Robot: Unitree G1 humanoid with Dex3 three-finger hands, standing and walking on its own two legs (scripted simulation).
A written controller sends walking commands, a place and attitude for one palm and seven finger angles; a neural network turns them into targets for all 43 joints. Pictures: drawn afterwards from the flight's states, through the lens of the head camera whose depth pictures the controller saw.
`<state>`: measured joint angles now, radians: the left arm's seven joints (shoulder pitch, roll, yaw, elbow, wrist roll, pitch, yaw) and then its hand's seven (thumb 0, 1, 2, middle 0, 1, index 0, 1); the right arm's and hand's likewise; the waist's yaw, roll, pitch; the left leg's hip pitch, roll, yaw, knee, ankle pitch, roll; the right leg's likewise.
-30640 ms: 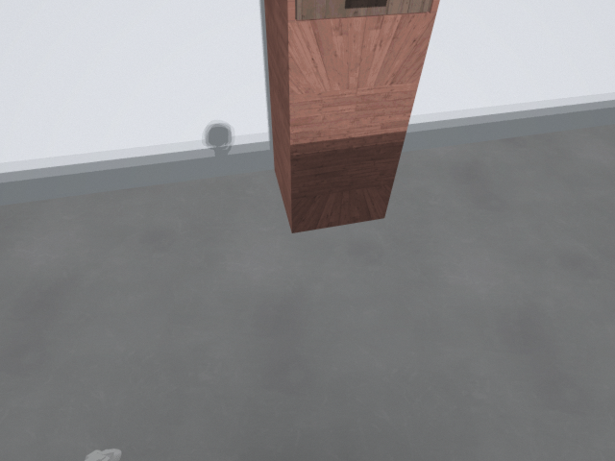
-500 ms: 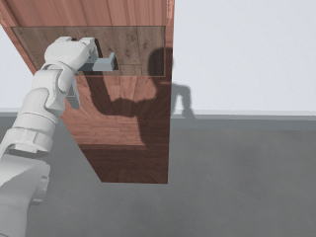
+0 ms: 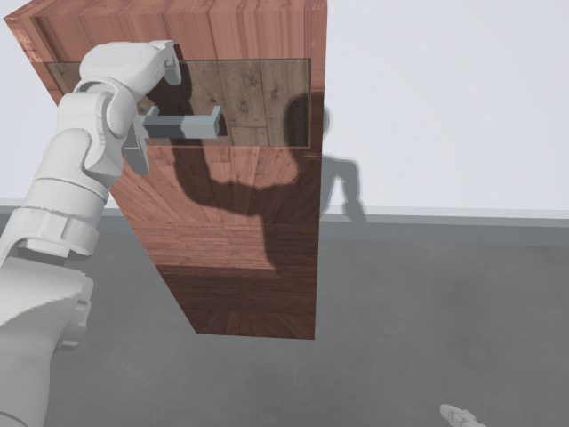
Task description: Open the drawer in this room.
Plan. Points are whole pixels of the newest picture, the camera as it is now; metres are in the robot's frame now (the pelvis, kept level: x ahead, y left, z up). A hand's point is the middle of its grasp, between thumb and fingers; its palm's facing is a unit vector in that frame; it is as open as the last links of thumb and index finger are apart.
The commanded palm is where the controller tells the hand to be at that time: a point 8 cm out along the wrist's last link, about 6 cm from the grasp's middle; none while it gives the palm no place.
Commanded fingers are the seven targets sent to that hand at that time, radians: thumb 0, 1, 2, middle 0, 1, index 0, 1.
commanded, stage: lift the fingers back up to retry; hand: left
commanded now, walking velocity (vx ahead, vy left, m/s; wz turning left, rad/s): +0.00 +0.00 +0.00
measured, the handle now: (181, 119) +0.52 +0.18 +0.18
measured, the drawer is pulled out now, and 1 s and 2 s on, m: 0.00 0.00 0.00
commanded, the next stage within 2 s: re-aim the fingers above the handle in 0.22 s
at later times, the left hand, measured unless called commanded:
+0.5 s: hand (136, 108) +0.46 +0.20 +0.24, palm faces +0.03 +0.00 -1.00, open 13.8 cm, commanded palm +0.43 +0.21 +0.30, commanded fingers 0.00 -0.50 0.30 -0.30 -1.20 -0.30 -1.20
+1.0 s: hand (130, 110) +0.46 +0.21 +0.24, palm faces +0.00 +0.02 -1.00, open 13.8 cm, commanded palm +0.44 +0.21 +0.30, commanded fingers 0.00 -0.50 0.30 -0.30 -1.20 -0.30 -1.20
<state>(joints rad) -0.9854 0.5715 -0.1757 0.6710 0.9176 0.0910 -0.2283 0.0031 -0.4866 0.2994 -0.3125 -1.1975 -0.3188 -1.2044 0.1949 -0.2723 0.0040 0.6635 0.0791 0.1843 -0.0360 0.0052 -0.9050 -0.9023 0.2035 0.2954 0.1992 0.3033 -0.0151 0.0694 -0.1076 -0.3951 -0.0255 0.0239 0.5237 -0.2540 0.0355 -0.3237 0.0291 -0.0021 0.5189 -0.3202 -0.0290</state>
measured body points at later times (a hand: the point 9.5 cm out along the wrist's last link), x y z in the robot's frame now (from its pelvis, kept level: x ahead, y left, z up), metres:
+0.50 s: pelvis +0.00 +0.00 +0.00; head +0.02 -0.02 +0.45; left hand +0.45 +0.20 +0.29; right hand +0.11 -0.26 -0.13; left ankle +0.00 +0.10 -0.73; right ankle -0.04 -0.10 -0.73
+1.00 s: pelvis -0.01 +0.00 +0.00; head +0.02 -0.01 +0.45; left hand +0.45 +0.21 +0.29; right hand +0.11 -0.25 -0.12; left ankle +0.00 +0.10 -0.73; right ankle -0.04 -0.10 -0.73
